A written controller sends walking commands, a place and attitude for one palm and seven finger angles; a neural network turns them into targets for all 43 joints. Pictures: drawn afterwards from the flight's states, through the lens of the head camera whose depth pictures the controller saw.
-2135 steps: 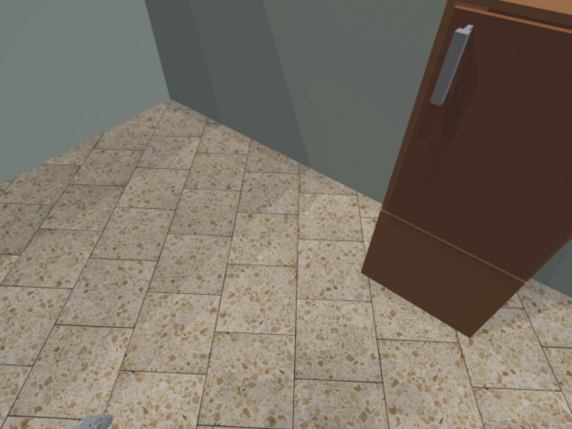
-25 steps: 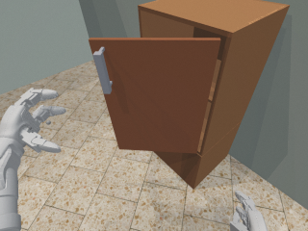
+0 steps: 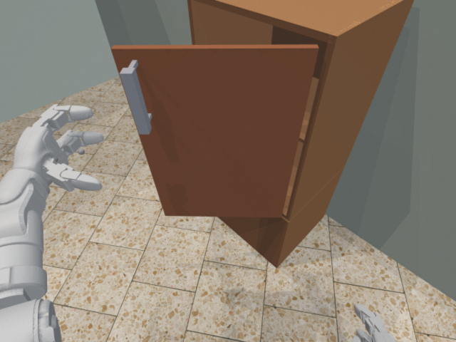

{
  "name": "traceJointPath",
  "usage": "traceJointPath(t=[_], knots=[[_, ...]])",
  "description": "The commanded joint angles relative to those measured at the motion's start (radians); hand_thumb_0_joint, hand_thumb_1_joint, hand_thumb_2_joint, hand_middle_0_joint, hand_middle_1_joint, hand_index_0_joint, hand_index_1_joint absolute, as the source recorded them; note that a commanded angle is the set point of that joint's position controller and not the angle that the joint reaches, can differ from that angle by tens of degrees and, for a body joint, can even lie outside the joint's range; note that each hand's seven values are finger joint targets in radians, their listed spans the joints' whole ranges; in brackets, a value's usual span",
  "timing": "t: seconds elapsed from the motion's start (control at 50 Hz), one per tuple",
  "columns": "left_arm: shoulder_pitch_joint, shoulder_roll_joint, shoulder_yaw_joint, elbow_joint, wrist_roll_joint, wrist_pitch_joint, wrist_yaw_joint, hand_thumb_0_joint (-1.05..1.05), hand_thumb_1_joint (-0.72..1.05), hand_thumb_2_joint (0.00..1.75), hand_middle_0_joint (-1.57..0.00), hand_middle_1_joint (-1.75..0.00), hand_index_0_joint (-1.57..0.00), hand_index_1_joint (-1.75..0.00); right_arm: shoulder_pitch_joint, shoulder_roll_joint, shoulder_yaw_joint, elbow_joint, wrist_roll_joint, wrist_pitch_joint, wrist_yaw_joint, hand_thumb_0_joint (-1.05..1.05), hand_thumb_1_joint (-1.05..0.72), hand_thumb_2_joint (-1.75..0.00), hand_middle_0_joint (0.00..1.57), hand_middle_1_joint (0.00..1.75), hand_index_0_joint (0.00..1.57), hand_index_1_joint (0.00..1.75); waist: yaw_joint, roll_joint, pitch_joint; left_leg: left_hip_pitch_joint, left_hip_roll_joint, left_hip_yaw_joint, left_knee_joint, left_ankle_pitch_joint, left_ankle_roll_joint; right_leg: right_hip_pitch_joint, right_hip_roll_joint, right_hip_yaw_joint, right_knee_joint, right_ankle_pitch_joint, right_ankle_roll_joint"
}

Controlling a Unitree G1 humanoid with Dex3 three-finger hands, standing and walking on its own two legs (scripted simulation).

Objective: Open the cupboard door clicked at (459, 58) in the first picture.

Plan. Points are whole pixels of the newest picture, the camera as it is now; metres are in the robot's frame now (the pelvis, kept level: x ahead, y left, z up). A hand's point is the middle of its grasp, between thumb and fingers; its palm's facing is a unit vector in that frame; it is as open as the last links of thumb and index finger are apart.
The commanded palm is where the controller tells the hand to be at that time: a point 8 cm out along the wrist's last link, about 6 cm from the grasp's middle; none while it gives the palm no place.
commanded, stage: move the hooked fingers beside the handle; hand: left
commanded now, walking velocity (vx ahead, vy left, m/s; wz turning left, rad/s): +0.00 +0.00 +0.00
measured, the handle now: (139, 98) +0.56 +0.22 +0.15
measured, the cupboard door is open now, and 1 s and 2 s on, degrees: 44 44 44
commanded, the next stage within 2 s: slide the fingers in behind the handle in 1.84 s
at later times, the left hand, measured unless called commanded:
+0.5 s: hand (90, 129) +0.42 +0.27 +0.17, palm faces +0.05 -1.00 -0.01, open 14.0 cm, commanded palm +0.41 +0.32 +0.17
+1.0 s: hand (106, 107) +0.50 +0.27 +0.17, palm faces +0.03 -1.00 +0.01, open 14.0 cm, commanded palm +0.49 +0.33 +0.16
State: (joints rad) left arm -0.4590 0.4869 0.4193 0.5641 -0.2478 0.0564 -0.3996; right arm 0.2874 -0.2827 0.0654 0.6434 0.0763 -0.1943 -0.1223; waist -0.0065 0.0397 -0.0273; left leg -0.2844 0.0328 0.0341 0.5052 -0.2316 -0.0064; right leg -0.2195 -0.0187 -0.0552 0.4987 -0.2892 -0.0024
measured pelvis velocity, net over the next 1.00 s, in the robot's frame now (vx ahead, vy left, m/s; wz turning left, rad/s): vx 0.01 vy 0.01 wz -0.03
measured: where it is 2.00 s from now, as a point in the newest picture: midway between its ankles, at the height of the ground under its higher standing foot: outside the picture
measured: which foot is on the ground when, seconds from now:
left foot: down 0.00-1.00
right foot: down 0.00-1.00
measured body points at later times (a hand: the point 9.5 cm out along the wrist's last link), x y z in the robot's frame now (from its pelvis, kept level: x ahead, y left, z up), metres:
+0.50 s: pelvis +0.00 +0.00 +0.00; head +0.03 +0.00 +0.44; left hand +0.41 +0.32 +0.18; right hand +0.09 -0.27 -0.11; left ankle +0.02 +0.12 -0.74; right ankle -0.02 -0.12 -0.74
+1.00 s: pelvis +0.01 +0.01 -0.01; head +0.09 +0.02 +0.43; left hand +0.50 +0.33 +0.17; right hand -0.01 -0.27 -0.12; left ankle +0.02 +0.12 -0.74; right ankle -0.02 -0.12 -0.74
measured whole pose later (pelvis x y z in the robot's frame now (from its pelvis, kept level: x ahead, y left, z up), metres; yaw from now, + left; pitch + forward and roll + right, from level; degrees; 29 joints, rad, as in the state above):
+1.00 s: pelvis +0.01 +0.01 -0.01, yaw -2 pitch +12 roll -2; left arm -1.00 0.77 0.49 1.26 -0.10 -0.14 -0.45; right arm 0.45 -0.32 0.04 0.68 0.04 -0.02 -0.10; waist -0.15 0.02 -0.06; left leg -0.56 0.06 0.05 0.64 -0.29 0.01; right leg -0.48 0.00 -0.04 0.59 -0.31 0.01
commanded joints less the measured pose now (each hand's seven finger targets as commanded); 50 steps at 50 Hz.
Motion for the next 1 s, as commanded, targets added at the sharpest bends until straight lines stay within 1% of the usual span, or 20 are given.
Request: traceJointPath(t=[0.0,0.04,0.08,0.14,0.18,0.2,0.24,0.36,0.42,0.44,0.52,0.56,0.58,0.72,0.76,0.78,0.84,0.86,0.88,0.98], knots=[[-0.426,0.307,0.070,-0.185,-0.011,-0.064,0.003,0.00,-0.50,0.30,-0.30,-1.20,-0.30,-1.20,-0.065,-0.137,-0.060,-0.144,0.000,-0.046,-0.004,0.00,-0.90,-0.90,0.20,0.30,0.20,0.30,0.005,0.023,-0.240,0.174,-0.034,-0.040,-0.037,0.190,0.045,-0.031,0.030,0.011,-0.064,0.275,-0.017],[-0.461,0.309,0.064,-0.167,-0.005,-0.071,0.004,0.00,-0.50,0.30,-0.30,-1.20,-0.30,-1.20,-0.047,-0.138,-0.061,-0.137,-0.002,-0.040,-0.003,0.00,-0.90,-0.90,0.20,0.30,0.20,0.30,-0.004,0.045,-0.255,0.180,-0.035,-0.041,-0.032,0.198,0.043,-0.039,0.031,0.011,-0.061,0.280,-0.018],[-0.461,0.362,0.105,-0.127,-0.005,-0.082,0.005,0.00,-0.50,0.30,-0.30,-1.20,-0.30,-1.20,-0.032,-0.146,-0.065,-0.128,-0.004,-0.030,-0.004,0.00,-0.90,-0.90,0.20,0.30,0.20,0.30,-0.001,0.012,-0.247,0.162,-0.033,-0.037,-0.024,0.201,0.045,-0.031,0.033,0.014,-0.061,0.286,-0.018],[-0.522,0.328,0.069,-0.116,-0.001,-0.103,-0.004,0.00,-0.50,0.30,-0.30,-1.20,-0.30,-1.20,-0.019,-0.145,-0.069,-0.125,-0.004,-0.026,-0.003,0.00,-0.90,-0.90,0.20,0.30,0.20,0.30,-0.016,0.054,-0.276,0.185,-0.033,-0.037,-0.014,0.217,0.045,-0.049,0.034,0.014,-0.051,0.301,-0.019],[-0.502,0.373,0.103,-0.080,-0.004,-0.113,-0.008,0.00,-0.50,0.30,-0.30,-1.20,-0.30,-1.20,-0.002,-0.153,-0.072,-0.119,-0.005,-0.016,-0.001,0.00,-0.90,-0.90,0.20,0.30,0.20,0.30,-0.009,0.015,-0.288,0.177,-0.031,-0.038,-0.008,0.240,0.046,-0.031,0.036,0.014,-0.046,0.324,-0.019],[-0.510,0.349,0.084,-0.063,-0.006,-0.112,-0.015,0.00,-0.50,0.30,-0.30,-1.20,-0.30,-1.20,-0.006,-0.152,-0.072,-0.122,-0.005,-0.014,0.000,0.00,-0.90,-0.90,0.20,0.30,0.20,0.30,-0.013,0.013,-0.290,0.172,-0.034,-0.034,-0.005,0.231,0.048,-0.040,0.034,0.018,-0.043,0.331,-0.016],[-0.539,0.388,0.103,0.022,0.004,-0.108,-0.019,0.00,-0.50,0.30,-0.30,-1.20,-0.30,-1.20,0.009,-0.160,-0.072,-0.109,-0.003,-0.003,0.000,0.00,-0.90,-0.90,0.20,0.30,0.20,0.30,-0.022,0.009,-0.238,0.127,-0.033,-0.034,-0.006,0.194,0.046,-0.068,0.033,0.018,-0.045,0.300,-0.014],[-0.695,0.393,0.058,0.098,0.029,-0.158,-0.025,0.00,-0.50,0.30,-0.30,-1.20,-0.30,-1.20,0.047,-0.167,-0.079,-0.092,-0.006,0.017,-0.004,0.00,-0.90,-0.90,0.20,0.30,0.20,0.30,-0.051,0.057,-0.283,0.145,-0.033,-0.041,0.019,0.184,0.046,-0.112,0.035,0.023,-0.035,0.266,-0.018],[-0.743,0.415,0.065,0.158,0.028,-0.185,-0.030,0.00,-0.50,0.30,-0.30,-1.20,-0.30,-1.20,0.067,-0.173,-0.079,-0.079,-0.009,0.028,-0.003,0.00,-0.90,-0.90,0.20,0.30,0.20,0.30,-0.061,0.022,-0.298,0.130,-0.030,-0.044,0.028,0.188,0.049,-0.110,0.035,0.024,-0.027,0.281,-0.015],[-0.753,0.391,0.044,0.179,0.030,-0.190,-0.035,0.00,-0.50,0.30,-0.30,-1.20,-0.30,-1.20,0.073,-0.174,-0.079,-0.076,-0.011,0.029,-0.001,0.00,-0.90,-0.90,0.20,0.30,0.20,0.30,-0.065,0.023,-0.307,0.132,-0.033,-0.042,0.031,0.188,0.050,-0.117,0.034,0.025,-0.025,0.284,-0.013],[-0.787,0.463,0.072,0.308,0.053,-0.199,-0.036,0.00,-0.50,0.30,-0.30,-1.20,-0.30,-1.20,0.099,-0.186,-0.077,-0.063,-0.011,0.054,0.001,0.00,-0.90,-0.90,0.20,0.30,0.20,0.30,-0.072,0.015,-0.266,0.058,-0.031,-0.039,0.040,0.162,0.051,-0.135,0.031,0.031,-0.015,0.273,-0.009],[-0.851,0.453,0.045,0.310,0.073,-0.217,-0.035,0.00,-0.50,0.30,-0.30,-1.20,-0.30,-1.20,0.114,-0.186,-0.080,-0.060,-0.014,0.059,0.003,0.00,-0.90,-0.90,0.20,0.30,0.20,0.30,-0.085,0.062,-0.279,0.074,-0.029,-0.046,0.045,0.158,0.048,-0.171,0.032,0.028,-0.012,0.246,-0.012],[-0.861,0.475,0.059,0.321,0.069,-0.230,-0.030,0.00,-0.50,0.30,-0.30,-1.20,-0.30,-1.20,0.126,-0.189,-0.082,-0.060,-0.016,0.066,0.002,0.00,-0.90,-0.90,0.20,0.30,0.20,0.30,-0.088,0.017,-0.297,0.070,-0.027,-0.047,0.051,0.164,0.051,-0.160,0.035,0.026,-0.008,0.245,-0.011],[-0.933,0.547,0.089,0.408,0.094,-0.265,-0.041,0.00,-0.50,0.30,-0.30,-1.20,-0.30,-1.20,0.184,-0.202,-0.086,-0.039,-0.025,0.095,0.007,0.00,-0.90,-0.90,0.20,0.30,0.20,0.30,-0.106,0.060,-0.378,0.063,-0.024,-0.049,0.080,0.195,0.050,-0.176,0.041,0.035,0.015,0.278,-0.005],[-0.944,0.556,0.085,0.434,0.101,-0.263,-0.046,0.00,-0.50,0.30,-0.30,-1.20,-0.30,-1.20,0.200,-0.206,-0.088,-0.034,-0.025,0.105,0.007,0.00,-0.90,-0.90,0.20,0.30,0.20,0.30,-0.112,0.070,-0.363,0.051,-0.021,-0.050,0.084,0.203,0.049,-0.195,0.041,0.033,0.016,0.280,-0.005],[-0.928,0.558,0.092,0.450,0.096,-0.264,-0.047,0.00,-0.50,0.30,-0.30,-1.20,-0.30,-1.20,0.211,-0.206,-0.089,-0.037,-0.028,0.112,0.008,0.00,-0.90,-0.90,0.20,0.30,0.20,0.30,-0.108,0.035,-0.372,0.046,-0.020,-0.049,0.088,0.228,0.051,-0.183,0.046,0.027,0.022,0.297,-0.008],[-0.944,0.594,0.112,0.456,0.110,-0.262,-0.047,0.00,-0.50,0.30,-0.30,-1.20,-0.30,-1.20,0.228,-0.209,-0.094,-0.033,-0.030,0.129,0.012,0.00,-0.90,-0.90,0.20,0.30,0.20,0.30,-0.110,0.076,-0.389,0.055,-0.017,-0.050,0.097,0.240,0.049,-0.203,0.047,0.030,0.025,0.301,-0.004],[-0.951,0.579,0.096,0.462,0.114,-0.260,-0.048,0.00,-0.50,0.30,-0.30,-1.20,-0.30,-1.20,0.234,-0.209,-0.092,-0.035,-0.032,0.134,0.013,0.00,-0.90,-0.90,0.20,0.30,0.20,0.30,-0.116,0.087,-0.384,0.056,-0.017,-0.050,0.097,0.251,0.048,-0.214,0.049,0.028,0.026,0.304,-0.005],[-0.961,0.577,0.095,0.459,0.108,-0.264,-0.049,0.00,-0.50,0.30,-0.30,-1.20,-0.30,-1.20,0.243,-0.210,-0.094,-0.037,-0.033,0.141,0.012,0.00,-0.90,-0.90,0.20,0.30,0.20,0.30,-0.121,0.049,-0.389,0.053,-0.014,-0.051,0.102,0.268,0.050,-0.208,0.053,0.023,0.030,0.315,-0.005],[-1.024,0.640,0.117,0.502,0.131,-0.263,-0.042,0.00,-0.50,0.30,-0.30,-1.20,-0.30,-1.20,0.273,-0.219,-0.093,-0.029,-0.039,0.162,0.012,0.00,-0.90,-0.90,0.20,0.30,0.20,0.30,-0.141,0.063,-0.383,0.020,-0.013,-0.050,0.114,0.242,0.053,-0.231,0.054,0.029,0.031,0.297,-0.001]])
